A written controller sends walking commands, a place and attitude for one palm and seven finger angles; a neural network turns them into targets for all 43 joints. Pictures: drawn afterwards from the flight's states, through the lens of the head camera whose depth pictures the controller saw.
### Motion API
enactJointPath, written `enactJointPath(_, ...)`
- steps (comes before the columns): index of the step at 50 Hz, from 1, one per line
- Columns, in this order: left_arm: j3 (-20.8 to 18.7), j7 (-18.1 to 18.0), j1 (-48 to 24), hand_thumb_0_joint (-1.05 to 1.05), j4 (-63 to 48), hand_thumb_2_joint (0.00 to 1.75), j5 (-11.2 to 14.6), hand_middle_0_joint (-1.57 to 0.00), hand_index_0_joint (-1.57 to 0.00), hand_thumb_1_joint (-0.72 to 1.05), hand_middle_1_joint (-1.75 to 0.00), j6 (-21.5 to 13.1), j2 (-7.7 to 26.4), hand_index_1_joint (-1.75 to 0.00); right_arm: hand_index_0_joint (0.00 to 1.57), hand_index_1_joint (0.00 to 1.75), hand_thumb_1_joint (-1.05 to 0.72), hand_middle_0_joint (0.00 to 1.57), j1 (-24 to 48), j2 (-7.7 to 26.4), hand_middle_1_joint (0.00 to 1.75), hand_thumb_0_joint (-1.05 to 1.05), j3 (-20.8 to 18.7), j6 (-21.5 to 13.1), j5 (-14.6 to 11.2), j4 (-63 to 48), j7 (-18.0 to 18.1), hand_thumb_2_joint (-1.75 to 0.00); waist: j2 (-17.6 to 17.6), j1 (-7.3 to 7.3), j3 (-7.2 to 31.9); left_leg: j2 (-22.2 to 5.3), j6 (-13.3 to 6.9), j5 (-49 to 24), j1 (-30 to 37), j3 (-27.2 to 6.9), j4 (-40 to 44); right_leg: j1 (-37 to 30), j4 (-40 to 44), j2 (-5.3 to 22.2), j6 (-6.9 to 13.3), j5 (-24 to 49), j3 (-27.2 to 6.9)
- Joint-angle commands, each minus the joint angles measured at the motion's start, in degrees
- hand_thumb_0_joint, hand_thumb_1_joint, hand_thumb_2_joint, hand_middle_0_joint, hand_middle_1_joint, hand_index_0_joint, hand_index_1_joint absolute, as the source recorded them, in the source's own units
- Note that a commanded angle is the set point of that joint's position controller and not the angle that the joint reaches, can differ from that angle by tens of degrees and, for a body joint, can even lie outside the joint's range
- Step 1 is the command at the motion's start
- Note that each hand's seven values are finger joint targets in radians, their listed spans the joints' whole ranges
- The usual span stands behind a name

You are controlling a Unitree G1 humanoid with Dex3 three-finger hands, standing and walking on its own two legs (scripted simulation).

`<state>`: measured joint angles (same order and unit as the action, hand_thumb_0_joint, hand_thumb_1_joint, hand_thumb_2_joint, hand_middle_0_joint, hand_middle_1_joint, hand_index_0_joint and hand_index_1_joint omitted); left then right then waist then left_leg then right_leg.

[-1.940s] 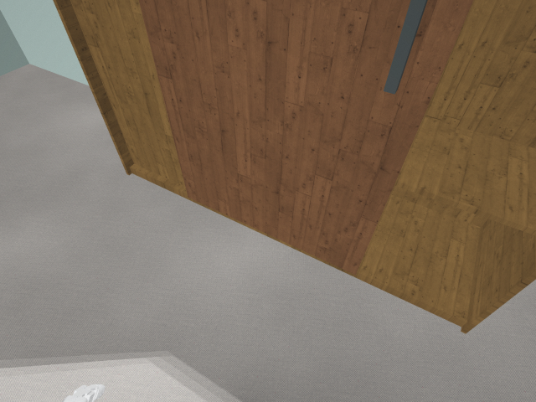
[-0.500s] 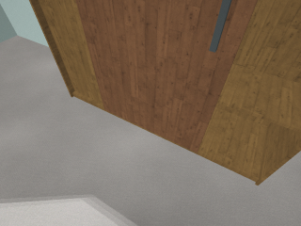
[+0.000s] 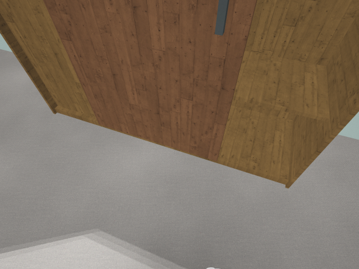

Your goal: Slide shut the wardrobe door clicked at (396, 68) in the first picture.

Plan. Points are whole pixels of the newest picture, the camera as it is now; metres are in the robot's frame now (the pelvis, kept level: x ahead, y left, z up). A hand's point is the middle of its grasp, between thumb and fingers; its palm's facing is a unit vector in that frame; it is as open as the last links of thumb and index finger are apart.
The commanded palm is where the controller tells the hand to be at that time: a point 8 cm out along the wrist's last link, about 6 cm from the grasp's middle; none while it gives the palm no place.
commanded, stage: turn to face it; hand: left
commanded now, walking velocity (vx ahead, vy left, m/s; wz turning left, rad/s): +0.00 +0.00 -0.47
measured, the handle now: out of the picture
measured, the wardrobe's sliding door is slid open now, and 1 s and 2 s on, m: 0.43 0.43 0.43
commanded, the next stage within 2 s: take the last steps up to it in 0.50 s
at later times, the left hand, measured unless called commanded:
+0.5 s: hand out of the picture +0.07 +0.23 -0.16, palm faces -0.11 -0.97 -0.24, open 7.4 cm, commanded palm none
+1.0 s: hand out of the picture +0.07 +0.18 -0.15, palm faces -0.24 -0.95 -0.17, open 7.4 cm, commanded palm none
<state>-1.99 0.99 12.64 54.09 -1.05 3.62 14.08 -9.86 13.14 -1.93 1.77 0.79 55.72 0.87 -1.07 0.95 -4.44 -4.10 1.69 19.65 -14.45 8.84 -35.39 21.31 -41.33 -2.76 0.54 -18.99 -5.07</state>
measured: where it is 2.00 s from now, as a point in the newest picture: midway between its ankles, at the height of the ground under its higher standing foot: (194, 248)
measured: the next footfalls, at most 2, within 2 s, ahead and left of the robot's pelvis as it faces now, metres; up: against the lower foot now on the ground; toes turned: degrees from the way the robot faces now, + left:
left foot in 0.46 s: +0.01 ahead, +0.15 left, +0.00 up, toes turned -11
right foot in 0.80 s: -0.01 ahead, -0.09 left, +0.00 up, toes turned -20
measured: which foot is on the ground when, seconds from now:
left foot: down 0.00-0.04, up 0.06-0.44, down 0.46-0.80, up 0.82-1.00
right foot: down 0.00-0.46, up 0.48-0.78, down 0.80-1.00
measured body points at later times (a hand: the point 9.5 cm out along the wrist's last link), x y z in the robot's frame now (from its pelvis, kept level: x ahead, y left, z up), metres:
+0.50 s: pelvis -0.02 +0.03 +0.01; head +0.00 +0.04 +0.46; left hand +0.07 +0.28 -0.14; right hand +0.02 -0.24 -0.12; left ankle -0.02 +0.15 -0.72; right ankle +0.02 -0.09 -0.71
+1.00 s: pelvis +0.02 +0.01 +0.02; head +0.01 +0.02 +0.47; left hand +0.09 +0.23 -0.14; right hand -0.07 -0.22 -0.14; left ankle +0.09 +0.12 -0.67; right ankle -0.05 -0.08 -0.72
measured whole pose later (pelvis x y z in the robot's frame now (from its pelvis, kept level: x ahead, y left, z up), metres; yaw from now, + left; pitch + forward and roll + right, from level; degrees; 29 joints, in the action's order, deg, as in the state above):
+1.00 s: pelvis +0.02 +0.01 +0.02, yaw -17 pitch -1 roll -1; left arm -2.1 -0.3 20.1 60.5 -1.6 -1.7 8.4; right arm -20.0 11.4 -3.2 1.4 1.6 61.2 -1.1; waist 0.7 -1.2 0.8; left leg -6.4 1.2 19.8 -27.3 5.6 -53.9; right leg 6.0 -23.7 -0.2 1.3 -16.9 3.4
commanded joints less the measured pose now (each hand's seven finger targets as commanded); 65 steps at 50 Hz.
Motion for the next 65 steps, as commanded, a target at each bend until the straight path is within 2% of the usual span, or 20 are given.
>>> enactJointPath(1, -3.4, -0.3, 8.5, 0.00, -3.5, 0.90, -0.5, -0.20, -0.20, 0.90, -0.30, -2.1, 7.6, -0.30, 0.20, 0.30, -0.90, 0.20, 5.7, 10.8, 0.30, 0.00, -3.5, -1.2, 0.3, -6.6, 0.7, -0.90, 2.3, 4.56, 4.1, -9.9, -3.5, -10.2, -9.3, -4.2, -5.7, -10.5, 8.1, 5.7, 0.8, 9.2, -1.6)
enactJointPath(2, -4.5, -1.3, 9.5, 0.00, -3.8, 0.90, -1.3, -0.20, -0.20, 0.90, -0.30, -3.0, 14.0, -0.30, 0.20, 0.30, -0.90, 0.20, 3.8, 5.5, 0.30, 0.00, -2.7, -0.9, -0.1, -8.1, 0.4, -0.90, -18.9, 3.47, 4.2, 1.4, 1.8, 10.7, -20.4, 0.9, -23.2, -12.4, 20.5, 20.0, 6.2, 19.3, -26.4)
enactJointPath(3, -4.4, -2.1, 11.3, 0.00, -3.8, 0.90, -0.2, -0.20, -0.20, 0.90, -0.30, -3.1, 13.9, -0.30, 0.20, 0.30, -0.90, 0.20, 5.3, 6.8, 0.30, 0.00, -2.6, -0.3, 0.0, -8.6, 0.8, -0.90, -18.5, 4.91, 5.5, 3.1, 1.4, 15.2, -18.5, -9.4, -29.9, -8.3, 26.9, 21.4, 7.8, 20.3, -33.8)
enactJointPath(6, -3.6, -2.2, 1.4, 0.00, -6.3, 0.90, -0.2, -0.20, -0.20, 0.90, -0.30, -2.9, 10.0, -0.30, 0.20, 0.30, -0.90, 0.20, 2.0, 6.1, 0.30, 0.00, -3.0, -0.6, 0.2, -6.0, 0.3, -0.90, -4.0, -0.59, 4.7, 0.4, 1.2, 3.7, -17.3, -11.7, -31.7, -6.4, 24.0, 15.8, 10.6, 9.2, -23.1)
enactJointPath(20, -4.5, -2.1, 1.3, 0.00, -5.7, 0.90, -0.4, -0.20, -0.20, 0.90, -0.30, -2.0, 9.5, -0.30, 0.20, 0.30, -0.90, 0.20, -6.2, 3.8, 0.30, 0.00, -2.1, -2.0, -0.8, -4.4, 1.3, -0.90, -7.9, -2.09, 10.4, 4.9, -0.9, -2.5, 3.7, -8.4, 7.5, -5.5, 21.8, 9.4, 6.6, 12.9, -20.5)
enactJointPath(21, -4.3, -2.0, 0.4, 0.00, -6.2, 0.90, -0.1, -0.20, -0.20, 0.90, -0.30, -1.9, 8.1, -0.30, 0.20, 0.30, -0.90, 0.20, -8.3, 4.8, 0.30, 0.00, -2.1, -2.5, -0.8, -3.7, 1.6, -0.90, -5.6, -3.08, 10.0, 3.1, -1.7, -4.1, 10.1, -9.8, 13.0, -0.1, 19.8, 6.9, 4.5, 8.6, -18.5)
enactJointPath(23, -3.3, -1.1, 1.0, 0.00, -7.7, 0.90, 0.2, -0.20, -0.20, 0.90, -0.30, -1.9, 3.3, -0.30, 0.20, 0.30, -0.90, 0.20, -6.8, 12.4, 0.30, 0.00, -3.3, -2.6, 0.1, -5.8, 1.6, -0.90, 17.1, -2.83, 5.8, -16.8, -9.0, 0.6, 12.6, -31.3, 23.7, 15.4, 0.2, -4.1, -0.7, -7.8, -3.5)
enactJointPath(24, -3.9, -1.2, -0.8, 0.00, -7.7, 0.90, -0.5, -0.20, -0.20, 0.90, -0.30, -1.7, 5.1, -0.30, 0.20, 0.30, -0.90, 0.20, -4.1, 11.8, 0.30, 0.00, -3.1, -2.3, 0.4, -6.6, 1.6, -0.90, 14.9, -2.50, 3.2, -21.1, -12.4, -1.5, 3.7, -32.8, 24.8, 13.9, -10.9, -1.1, -2.3, -9.9, -0.7)
enactJointPath(27, -4.1, -0.3, 2.8, 0.00, -4.3, 0.90, -0.7, -0.20, -0.20, 0.90, -0.30, -1.4, 4.1, -0.30, 0.20, 0.30, -0.90, 0.20, 1.2, 7.5, 0.30, 0.00, -1.6, -2.7, 0.8, -6.9, 1.9, -0.90, 9.3, 1.28, 1.3, -11.0, -10.3, -15.4, -0.3, -17.1, 20.4, 10.1, -22.8, 0.9, -3.2, -3.4, 1.3)
enactJointPath(30, -2.7, -0.2, 0.3, 0.00, -4.7, 0.90, -0.2, -0.20, -0.20, 0.90, -0.30, -1.6, 2.1, -0.30, 0.20, 0.30, -0.90, 0.20, -3.6, 6.9, 0.30, 0.00, -1.5, -2.9, 0.9, -4.6, 1.9, -0.90, 10.4, -0.95, 2.9, -9.6, -10.5, -30.5, 6.4, -13.1, 15.8, 8.2, -13.0, 2.3, -3.2, -4.9, 4.5)
enactJointPath(33, -1.7, 0.4, -3.4, 0.00, -5.4, 0.90, -0.4, -0.20, -0.20, 0.90, -0.30, -2.3, 1.1, -0.30, 0.20, 0.30, -0.90, 0.20, -9.8, 8.4, 0.30, 0.00, -2.1, -2.9, 1.2, -1.5, 1.5, -0.90, 11.5, -4.12, 3.3, -11.6, -11.0, -22.9, 9.4, -14.9, 16.2, 3.6, -1.5, 2.1, -2.3, -7.7, 8.7)
enactJointPath(37, -1.9, 0.7, 1.4, 0.00, -2.4, 0.90, -0.4, -0.20, -0.20, 0.90, -0.30, -3.4, 0.5, -0.30, 0.20, 0.30, -0.90, 0.20, -9.8, 8.7, 0.30, 0.00, -2.1, -2.8, 1.0, 0.5, 0.9, -0.90, 8.9, -1.12, 2.2, -10.4, -8.4, -5.9, 0.6, -13.9, 13.2, -10.9, 13.1, 1.3, -0.7, 0.2, 10.7)
enactJointPath(38, -2.3, 0.4, 4.6, 0.00, -0.9, 0.90, -0.5, -0.20, -0.20, 0.90, -0.30, -4.0, 2.3, -0.30, 0.20, 0.30, -0.90, 0.20, -10.1, 7.2, 0.30, 0.00, -1.8, -3.1, 0.7, 0.9, 0.6, -0.90, 4.7, 0.37, 3.3, -8.0, -6.2, -2.2, -5.1, -11.7, 7.8, -19.4, 18.7, 3.3, 0.6, 2.2, 7.8)
enactJointPath(40, -3.9, -0.9, 15.7, 0.00, 3.0, 0.90, -0.3, -0.20, -0.20, 0.90, -0.30, -5.0, 10.7, -0.30, 0.20, 0.30, -0.90, 0.20, -4.1, 2.7, 0.30, 0.00, -0.5, -3.8, 0.3, -2.8, -0.1, -0.90, -14.3, 5.77, 3.7, 0.9, -1.1, 17.0, -26.1, -1.7, -16.8, -30.8, 29.4, 25.0, 10.9, -4.3, -22.0)
enactJointPath(41, -3.7, -1.5, 16.5, 0.00, 3.7, 0.90, 0.1, -0.20, -0.20, 0.90, -0.30, -5.5, 9.9, -0.30, 0.20, 0.30, -0.90, 0.20, -1.9, 5.2, 0.30, 0.00, -1.2, -3.5, 0.8, -3.1, -0.2, -0.90, -11.7, 5.90, 2.9, -1.1, -1.5, 13.6, -27.0, -7.1, -21.9, -26.1, 31.3, 25.4, 13.4, -10.1, -23.7)
enactJointPath(46, -2.3, -2.0, 6.9, 0.00, 3.0, 0.90, -0.5, -0.20, -0.20, 0.90, -0.30, -6.6, 4.2, -0.30, 0.20, 0.30, -0.90, 0.20, -5.9, 0.8, 0.30, 0.00, -1.7, -2.5, 0.9, 0.4, -1.7, -0.90, -4.9, -1.22, -3.8, -3.9, -0.3, 0.3, -19.2, -5.3, -22.2, -8.1, 32.9, 19.0, 10.1, -6.3, -7.0)
enactJointPath(56, -2.9, -1.5, 9.2, 0.00, 6.8, 0.90, -0.5, -0.20, -0.20, 0.90, -0.30, -6.6, 3.8, -0.30, 0.20, 0.30, -0.90, 0.20, -12.1, -0.3, 0.30, 0.00, -2.2, -4.6, 0.5, 1.9, -1.8, -0.90, -1.7, -4.29, -1.4, 0.6, -1.3, -5.6, 3.2, 0.0, 2.2, -2.8, 22.0, 13.8, 6.4, -4.6, 2.0)
enactJointPath(57, -2.5, -1.3, 10.0, 0.00, 6.8, 0.90, -0.4, -0.20, -0.20, 0.90, -0.30, -6.5, 1.7, -0.30, 0.20, 0.30, -0.90, 0.20, -18.7, 2.3, 0.30, 0.00, -2.6, -5.2, 0.8, 4.2, -1.1, -0.90, 4.9, -6.48, 1.5, -0.8, -1.9, -1.5, 11.4, -3.6, 7.1, -0.7, 9.9, 10.4, 5.1, 0.1, 4.4)
enactJointPath(59, -1.8, -0.8, 9.5, 0.00, 3.7, 0.90, 0.0, -0.20, -0.20, 0.90, -0.30, -6.3, -2.2, -0.30, 0.20, 0.30, -0.90, 0.20, -28.5, 10.8, 0.30, 0.00, -3.9, -5.2, 1.5, 6.2, 0.1, -0.90, 22.9, -7.99, 6.1, -21.7, -10.0, 14.2, 18.3, -38.2, 25.4, 15.1, -22.2, 0.8, 1.7, -14.3, 8.8)
enactJointPath(65, -1.9, 0.2, 8.3, 0.00, 6.5, 0.90, -1.0, -0.20, -0.20, 0.90, -0.30, -5.0, -4.1, -0.30, 0.20, 0.30, -0.90, 0.20, -14.0, 0.2, 0.30, 0.00, -0.9, -6.9, 0.5, 5.3, 1.2, -0.90, 6.2, -0.96, -0.3, -13.5, -8.9, -6.2, 2.9, -14.1, 26.3, 12.1, -25.1, 9.3, -0.1, 4.4, 5.9)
